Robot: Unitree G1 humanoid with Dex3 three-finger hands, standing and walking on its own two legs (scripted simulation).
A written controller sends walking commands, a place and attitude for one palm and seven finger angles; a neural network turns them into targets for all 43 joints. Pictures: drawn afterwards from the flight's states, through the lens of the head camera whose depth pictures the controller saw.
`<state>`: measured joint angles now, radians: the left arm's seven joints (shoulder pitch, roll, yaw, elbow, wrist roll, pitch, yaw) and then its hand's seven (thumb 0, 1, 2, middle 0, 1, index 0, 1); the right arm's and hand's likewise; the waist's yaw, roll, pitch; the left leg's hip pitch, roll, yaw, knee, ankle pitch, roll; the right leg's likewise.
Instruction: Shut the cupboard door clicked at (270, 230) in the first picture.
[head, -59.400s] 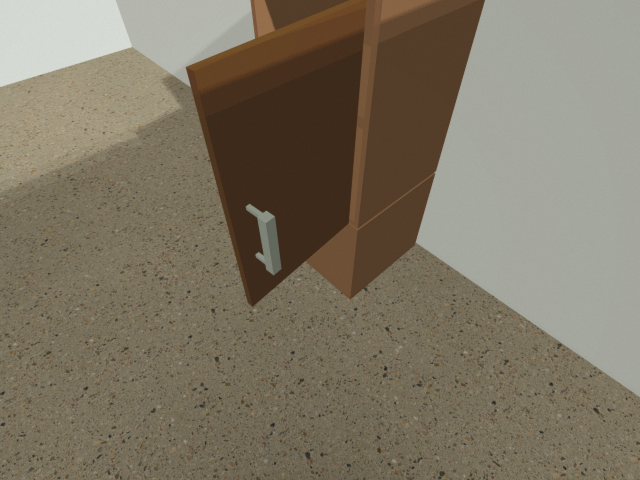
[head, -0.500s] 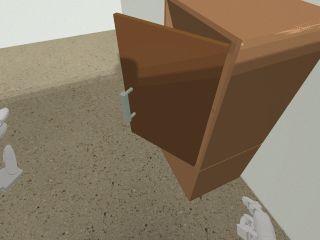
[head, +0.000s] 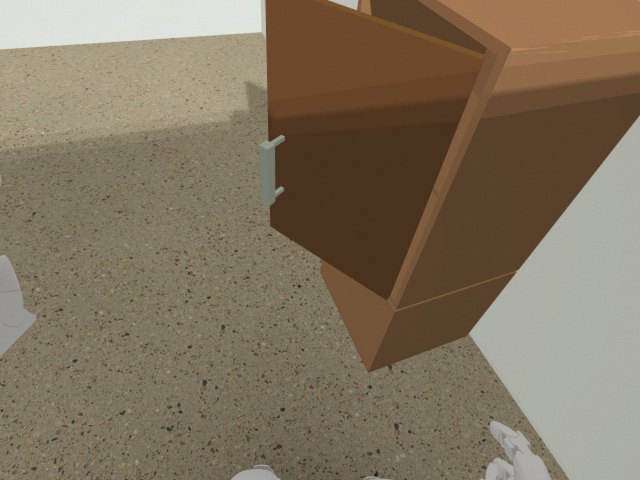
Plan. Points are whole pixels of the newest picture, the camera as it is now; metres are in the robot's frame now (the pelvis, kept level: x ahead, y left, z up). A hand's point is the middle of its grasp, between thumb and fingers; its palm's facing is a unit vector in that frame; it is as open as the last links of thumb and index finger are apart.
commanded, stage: step back with the hand held close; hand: left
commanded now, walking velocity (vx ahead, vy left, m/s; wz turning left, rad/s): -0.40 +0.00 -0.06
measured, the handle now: (274, 170) +0.75 +0.11 -0.09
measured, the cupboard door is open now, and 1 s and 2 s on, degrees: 32 32 32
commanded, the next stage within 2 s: stop stepping back and stand still in 0.26 s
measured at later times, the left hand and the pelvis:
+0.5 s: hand out of the picture +0.07 +0.22 +0.22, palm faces +0.32 -0.79 -0.52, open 7.4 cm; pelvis -0.12 -0.02 -0.01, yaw -4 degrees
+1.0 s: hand out of the picture +0.04 +0.28 +0.22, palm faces +0.28 -0.75 -0.60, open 7.4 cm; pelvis -0.18 +0.04 +0.01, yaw -10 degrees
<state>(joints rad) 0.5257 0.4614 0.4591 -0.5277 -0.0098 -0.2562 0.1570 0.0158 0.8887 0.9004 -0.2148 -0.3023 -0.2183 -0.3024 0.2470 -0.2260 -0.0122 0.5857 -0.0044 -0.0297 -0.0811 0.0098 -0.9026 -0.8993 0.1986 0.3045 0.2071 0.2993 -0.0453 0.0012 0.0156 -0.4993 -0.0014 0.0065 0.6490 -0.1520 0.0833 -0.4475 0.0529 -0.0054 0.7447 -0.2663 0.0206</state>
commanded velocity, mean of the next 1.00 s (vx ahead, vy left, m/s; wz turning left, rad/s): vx -0.01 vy -0.04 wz -0.02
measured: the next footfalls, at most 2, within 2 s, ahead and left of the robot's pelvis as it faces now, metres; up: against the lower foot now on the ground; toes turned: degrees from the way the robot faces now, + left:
right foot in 0.22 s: -0.22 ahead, -0.13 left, +0.00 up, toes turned -4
left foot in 0.62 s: +0.01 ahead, +0.11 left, +0.00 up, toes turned -3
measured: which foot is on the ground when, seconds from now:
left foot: down 0.00-0.46, up 0.48-0.60, down 0.62-0.98, up 1.00-1.00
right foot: up 0.00-0.20, down 0.22-0.70, up 0.72-0.96, down 0.98-1.00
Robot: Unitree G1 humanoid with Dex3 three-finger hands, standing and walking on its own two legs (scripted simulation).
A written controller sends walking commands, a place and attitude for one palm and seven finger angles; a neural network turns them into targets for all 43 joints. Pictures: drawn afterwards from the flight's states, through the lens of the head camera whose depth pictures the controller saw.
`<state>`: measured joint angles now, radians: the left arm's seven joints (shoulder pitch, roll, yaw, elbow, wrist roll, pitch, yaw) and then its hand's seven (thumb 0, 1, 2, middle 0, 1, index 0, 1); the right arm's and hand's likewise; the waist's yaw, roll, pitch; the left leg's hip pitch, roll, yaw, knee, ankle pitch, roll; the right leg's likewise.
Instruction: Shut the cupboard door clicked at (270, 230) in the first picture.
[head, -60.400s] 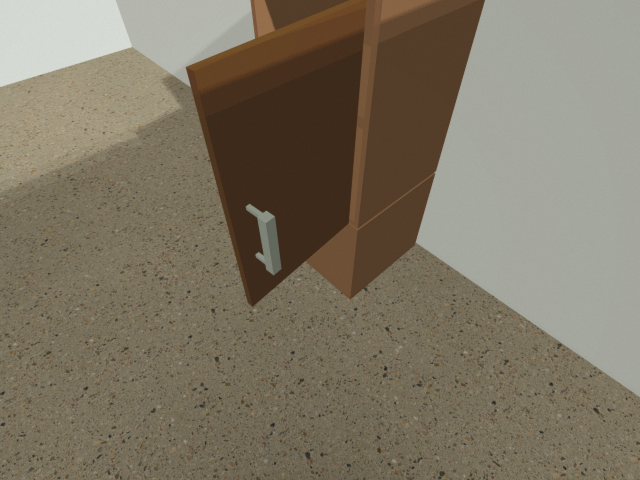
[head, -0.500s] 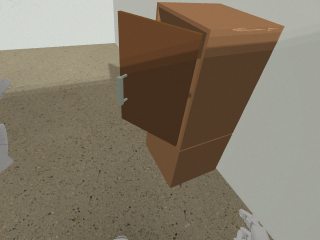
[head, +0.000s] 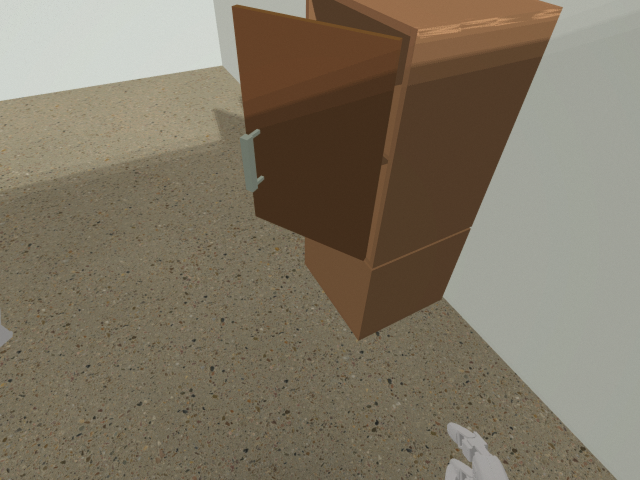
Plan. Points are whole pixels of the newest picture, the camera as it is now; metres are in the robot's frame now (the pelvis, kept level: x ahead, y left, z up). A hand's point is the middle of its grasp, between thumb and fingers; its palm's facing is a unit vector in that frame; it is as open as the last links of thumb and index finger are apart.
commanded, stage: stop stepping back and stand still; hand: left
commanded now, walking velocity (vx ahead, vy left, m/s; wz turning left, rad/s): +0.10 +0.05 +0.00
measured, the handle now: (254, 160) +0.91 +0.22 -0.10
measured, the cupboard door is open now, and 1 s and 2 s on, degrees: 32 32 32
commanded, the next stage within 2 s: let the arm hang, fingers relaxed in 0.46 s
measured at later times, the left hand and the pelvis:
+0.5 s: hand out of the picture +0.20 +0.29 +0.20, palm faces +0.47 -0.69 -0.55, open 7.4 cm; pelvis +0.01 +0.02 +0.00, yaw +4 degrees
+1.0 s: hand out of the picture +0.00 +0.23 -0.18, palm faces +0.14 -0.97 -0.18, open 7.0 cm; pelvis -0.01 +0.04 +0.00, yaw +6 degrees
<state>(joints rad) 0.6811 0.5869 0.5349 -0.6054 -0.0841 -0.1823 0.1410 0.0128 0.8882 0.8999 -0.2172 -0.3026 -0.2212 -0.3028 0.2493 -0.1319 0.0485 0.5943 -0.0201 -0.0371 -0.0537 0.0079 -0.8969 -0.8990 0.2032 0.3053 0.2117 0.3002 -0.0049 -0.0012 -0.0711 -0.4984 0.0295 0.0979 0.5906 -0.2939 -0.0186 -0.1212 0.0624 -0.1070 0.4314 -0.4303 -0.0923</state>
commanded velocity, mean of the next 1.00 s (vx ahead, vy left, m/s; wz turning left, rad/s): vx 0.01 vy -0.03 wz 0.00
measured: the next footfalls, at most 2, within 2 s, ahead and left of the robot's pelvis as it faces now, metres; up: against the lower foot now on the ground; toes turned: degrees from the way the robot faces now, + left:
left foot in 0.28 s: +0.09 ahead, +0.17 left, +0.00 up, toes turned +9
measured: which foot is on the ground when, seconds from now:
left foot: up 0.00-0.26, down 0.28-1.00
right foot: down 0.00-1.00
